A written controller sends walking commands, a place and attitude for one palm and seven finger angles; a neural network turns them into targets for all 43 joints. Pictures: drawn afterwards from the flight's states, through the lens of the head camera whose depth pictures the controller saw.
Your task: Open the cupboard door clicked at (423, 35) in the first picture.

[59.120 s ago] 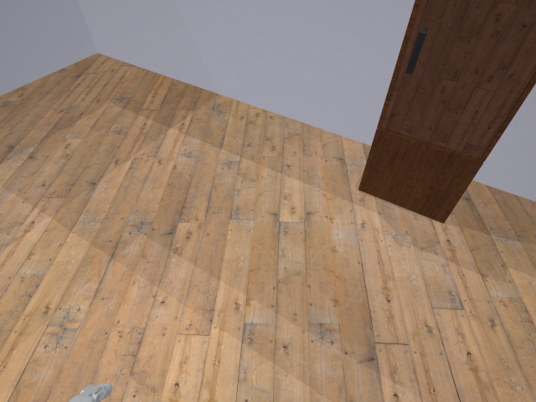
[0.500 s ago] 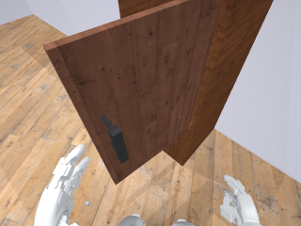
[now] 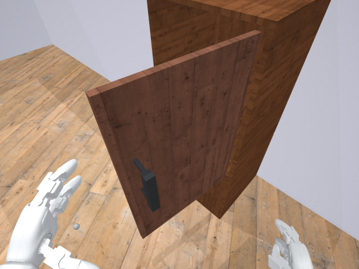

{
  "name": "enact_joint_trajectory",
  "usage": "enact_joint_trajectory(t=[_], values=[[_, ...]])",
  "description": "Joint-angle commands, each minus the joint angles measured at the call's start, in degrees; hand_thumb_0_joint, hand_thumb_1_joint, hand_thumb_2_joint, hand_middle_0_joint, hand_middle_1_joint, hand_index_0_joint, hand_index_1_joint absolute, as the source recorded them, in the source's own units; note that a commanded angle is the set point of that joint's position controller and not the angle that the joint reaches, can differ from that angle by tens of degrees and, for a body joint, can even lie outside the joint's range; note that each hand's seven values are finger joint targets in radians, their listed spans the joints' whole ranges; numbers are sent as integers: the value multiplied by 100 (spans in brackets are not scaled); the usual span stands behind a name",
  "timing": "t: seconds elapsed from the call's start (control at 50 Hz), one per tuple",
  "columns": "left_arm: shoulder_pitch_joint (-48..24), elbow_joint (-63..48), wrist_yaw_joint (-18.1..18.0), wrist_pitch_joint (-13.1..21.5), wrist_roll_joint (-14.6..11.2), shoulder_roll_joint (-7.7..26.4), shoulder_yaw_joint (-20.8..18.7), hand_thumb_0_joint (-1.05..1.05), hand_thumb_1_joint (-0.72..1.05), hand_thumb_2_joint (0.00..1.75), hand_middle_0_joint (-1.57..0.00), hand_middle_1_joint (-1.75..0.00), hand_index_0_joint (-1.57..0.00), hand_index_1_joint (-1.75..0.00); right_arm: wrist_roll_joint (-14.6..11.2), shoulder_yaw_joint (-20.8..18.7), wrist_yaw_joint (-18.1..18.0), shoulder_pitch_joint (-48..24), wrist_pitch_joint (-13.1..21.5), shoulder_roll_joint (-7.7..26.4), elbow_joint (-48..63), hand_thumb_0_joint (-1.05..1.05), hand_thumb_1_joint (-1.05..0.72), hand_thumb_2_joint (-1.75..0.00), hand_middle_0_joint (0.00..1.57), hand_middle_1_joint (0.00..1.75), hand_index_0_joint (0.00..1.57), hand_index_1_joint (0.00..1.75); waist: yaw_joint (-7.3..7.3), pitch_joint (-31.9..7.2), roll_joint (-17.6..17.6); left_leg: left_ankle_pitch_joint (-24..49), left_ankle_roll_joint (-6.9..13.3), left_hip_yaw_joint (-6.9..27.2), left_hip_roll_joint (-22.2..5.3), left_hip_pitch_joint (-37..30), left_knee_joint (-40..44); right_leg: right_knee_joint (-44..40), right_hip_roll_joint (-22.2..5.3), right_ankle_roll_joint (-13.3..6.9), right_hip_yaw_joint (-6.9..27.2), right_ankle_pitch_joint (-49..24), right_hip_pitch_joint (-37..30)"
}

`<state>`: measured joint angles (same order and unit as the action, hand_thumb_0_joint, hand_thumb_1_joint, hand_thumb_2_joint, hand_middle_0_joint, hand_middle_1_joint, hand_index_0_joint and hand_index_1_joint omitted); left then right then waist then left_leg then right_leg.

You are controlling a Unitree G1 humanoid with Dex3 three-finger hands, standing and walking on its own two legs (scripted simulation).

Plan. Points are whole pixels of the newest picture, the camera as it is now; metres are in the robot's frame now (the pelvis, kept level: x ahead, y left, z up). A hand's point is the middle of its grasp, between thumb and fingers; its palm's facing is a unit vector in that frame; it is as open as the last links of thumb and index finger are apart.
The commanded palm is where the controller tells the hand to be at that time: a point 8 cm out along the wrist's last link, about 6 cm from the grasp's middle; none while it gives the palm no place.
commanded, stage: draw the hand back to the body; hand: left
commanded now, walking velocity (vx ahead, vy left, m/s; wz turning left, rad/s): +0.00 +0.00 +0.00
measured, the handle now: (146, 185) +0.29 +0.11 +0.04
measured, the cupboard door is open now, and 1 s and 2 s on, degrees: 81 81 81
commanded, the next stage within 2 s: step back with the hand held close in 1.02 s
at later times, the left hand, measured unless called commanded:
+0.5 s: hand (18, 176) +0.21 +0.29 +0.18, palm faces +0.36 -0.85 -0.39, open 10.8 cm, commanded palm +0.16 +0.34 +0.20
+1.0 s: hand (15, 172) +0.21 +0.28 +0.20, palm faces +0.42 -0.82 -0.39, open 7.5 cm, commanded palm +0.16 +0.32 +0.22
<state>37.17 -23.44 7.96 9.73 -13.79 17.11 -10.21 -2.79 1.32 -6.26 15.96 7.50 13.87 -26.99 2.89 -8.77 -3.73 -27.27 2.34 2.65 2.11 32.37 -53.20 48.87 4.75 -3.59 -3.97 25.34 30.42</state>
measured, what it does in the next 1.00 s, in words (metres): stands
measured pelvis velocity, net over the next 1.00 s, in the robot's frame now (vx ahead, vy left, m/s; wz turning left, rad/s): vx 0.01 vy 0.02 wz -0.02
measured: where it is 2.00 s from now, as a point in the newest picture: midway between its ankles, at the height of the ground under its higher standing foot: outside the picture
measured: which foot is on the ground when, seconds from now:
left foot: down 0.00-1.00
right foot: down 0.00-1.00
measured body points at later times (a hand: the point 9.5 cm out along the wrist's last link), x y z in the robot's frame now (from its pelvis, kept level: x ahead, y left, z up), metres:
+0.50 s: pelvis +0.02 +0.05 +0.04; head +0.01 +0.04 +0.49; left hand +0.19 +0.33 +0.20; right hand +0.21 -0.15 -0.03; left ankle +0.00 +0.09 -0.69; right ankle +0.00 -0.08 -0.69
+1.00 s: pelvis +0.01 +0.02 +0.05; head -0.01 +0.01 +0.50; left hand +0.18 +0.32 +0.22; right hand +0.19 -0.20 -0.03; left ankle +0.00 +0.09 -0.69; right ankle +0.00 -0.08 -0.69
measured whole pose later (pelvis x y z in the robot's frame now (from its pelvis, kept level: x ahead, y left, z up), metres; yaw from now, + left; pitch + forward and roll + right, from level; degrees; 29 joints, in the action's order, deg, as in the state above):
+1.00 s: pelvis +0.01 +0.02 +0.05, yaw -1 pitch -3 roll -1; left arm 28.1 -25.2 -6.1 2.5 -4.0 20.3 -18.8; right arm -0.3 2.0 -3.5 12.5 5.2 13.2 -35.7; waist 4.1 -0.1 -3.0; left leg -15.6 4.1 0.4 3.8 6.2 -25.2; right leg 22.7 2.7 -1.5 0.1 14.0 5.4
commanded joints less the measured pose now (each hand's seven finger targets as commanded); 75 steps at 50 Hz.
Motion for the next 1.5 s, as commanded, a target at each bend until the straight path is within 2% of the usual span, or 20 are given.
enact_joint_trajectory(t=[0.0,0.1,0.16,0.28,0.38,0.58,0.62,0.68,0.86,0.92,1.04,1.1,1.12,1.14,1.16,1.18,1.24,1.36,1.42,1.48], values=[[72,-1200,-1052,-178,684,619,-268,0,-18,43,-16,-30,-16,-30,85,-151,-118,-667,166,341,914,0,-90,-90,20,30,20,30,-83,387,56,1092,-30,-54,-192,-544,1048,-1844,-653,198,938,-521,-479],[-126,-1718,-1431,-301,980,853,-283,0,-1,51,-17,-30,-17,-30,135,-78,-84,-775,123,445,842,0,-90,-90,20,30,20,30,-7,-93,63,1729,6,206,-288,-1255,1776,-1574,-480,173,395,-1290,-1109],[-339,-1842,-1569,-359,1059,1074,-490,0,9,55,-17,-30,-17,-30,148,-36,-71,-808,186,463,732,0,-90,-90,20,30,20,30,21,2,-209,2083,-117,367,-368,-1517,2108,-1653,-468,144,332,-1390,-1319],[-596,-1640,-1590,-426,1096,974,-640,0,31,64,-18,-30,-18,-30,177,-40,23,-848,230,495,531,0,-90,-90,20,30,20,30,8,344,41,2853,-395,605,-569,-1979,2610,-1883,-426,178,266,-1552,-1576],[-795,-1622,-1552,-406,1090,982,-814,0,48,72,-19,-30,-19,-30,229,-72,168,-856,243,575,405,0,-90,-90,20,30,20,30,42,409,-217,3532,-612,769,-734,-2358,2933,-2041,-423,197,286,-1721,-1824],[-1523,-1676,-1567,-326,1017,1461,-1617,0,83,87,-20,-30,-20,-30,265,-128,256,-975,161,598,226,0,-90,-90,20,30,20,30,106,276,-479,3836,-677,583,-705,-2631,3194,-2394,-406,167,337,-2067,-2374],[-1626,-1515,-1571,-328,987,1491,-1728,0,90,90,-20,-30,-20,-30,257,-144,261,-988,127,593,185,0,-90,-90,20,30,20,30,95,361,-235,3590,-640,519,-677,-2582,3242,-2480,-388,162,325,-2038,-2406],[-1229,-1081,-1482,-371,962,1077,-1399,0,90,90,-20,-30,-20,-30,244,-187,312,-989,62,628,154,0,-90,-90,20,30,20,30,71,528,-49,3770,-583,425,-665,-2632,3229,-2577,-402,178,326,-2127,-2375],[-1552,-1547,-1518,-269,995,1545,-1681,0,90,90,-20,-30,-20,-30,247,-197,259,-1175,37,616,171,0,-90,-90,20,30,20,30,137,286,-154,2830,-377,261,-479,-2450,3321,-2716,-384,132,414,-2078,-2755],[-1506,-1559,-1540,-272,984,1487,-1639,0,90,90,-20,-30,-20,-30,227,-168,233,-1196,97,544,127,0,-90,-90,20,30,20,30,117,367,-336,2722,-343,189,-414,-2479,3301,-2768,-395,130,443,-2088,-2698],[-1418,-1049,-1502,-316,925,1270,-1484,0,90,90,-20,-30,-20,-30,218,-187,212,-1234,48,524,48,0,-90,-90,20,30,20,30,64,795,181,2274,-131,11,-328,-2423,3252,-2988,-413,154,523,-1958,-2484],[-1497,-1028,-1487,-291,926,1281,-1473,0,90,90,-20,-30,-20,-30,215,-199,205,-1264,28,518,36,0,-90,-90,20,30,20,30,69,751,84,2282,-76,-54,-292,-2499,3198,-3043,-448,166,588,-1994,-2499],[-1988,-1281,-1507,-248,927,1435,-1526,0,90,90,-20,-30,-20,-30,224,-188,195,-1311,48,528,29,0,-90,-90,20,30,20,30,54,587,58,2261,-53,-38,-267,-2548,3186,-3047,-467,169,620,-2009,-2556],[-2436,-1416,-1572,37,978,2194,-2332,0,90,90,-20,-30,-20,-30,150,-231,177,-1148,-9,651,179,0,-90,-90,20,30,20,30,-187,961,249,1845,77,182,-366,-2237,2992,-3360,-769,173,1362,-2280,-2062],[-2429,-1211,-1565,156,1019,2164,-2319,0,90,90,-20,-30,-20,-30,188,-232,159,-1123,-66,573,68,0,-90,-90,20,30,20,30,-199,965,298,1731,65,236,-324,-2230,2863,-3413,-955,104,1478,-2435,-2037],[-1686,-757,-1519,103,1001,1690,-1982,0,90,90,-20,-30,-20,-30,217,-272,160,-1181,-125,587,28,0,-90,-90,20,30,20,30,-236,940,500,1853,68,215,-315,-2349,2715,-3433,-1035,104,1568,-2599,-1893],[-1112,-788,-1473,117,1052,1333,-1628,0,90,90,-20,-30,-20,-30,216,-342,228,-1145,-290,631,95,0,-90,-90,20,30,20,30,-257,489,432,2190,59,65,-340,-2381,2557,-3239,-1140,261,1447,-3162,-2038],[-730,-1311,-1610,176,1067,1773,-2036,0,90,90,-20,-30,-20,-30,172,-448,172,-1200,-521,617,249,0,-90,-90,20,30,20,30,-241,-173,390,2910,34,0,-467,-2223,2566,-2644,-1137,384,1193,-4304,-2482],[-615,-1528,-1665,216,1054,1915,-2211,0,90,90,-20,-30,-20,-30,147,-465,141,-1184,-590,560,361,0,-90,-90,20,30,20,30,-249,-254,518,2939,15,56,-481,-2029,2529,-2478,-1133,318,1263,-4343,-2529],[-561,-1730,-1701,260,1059,1957,-2246,0,90,90,-20,-30,-20,-30,137,-472,100,-1181,-592,574,394,0,-90,-90,20,30,20,30,-256,-163,150,2978,32,188,-570,-1875,2633,-2373,-1069,261,1252,-3953,-2433]])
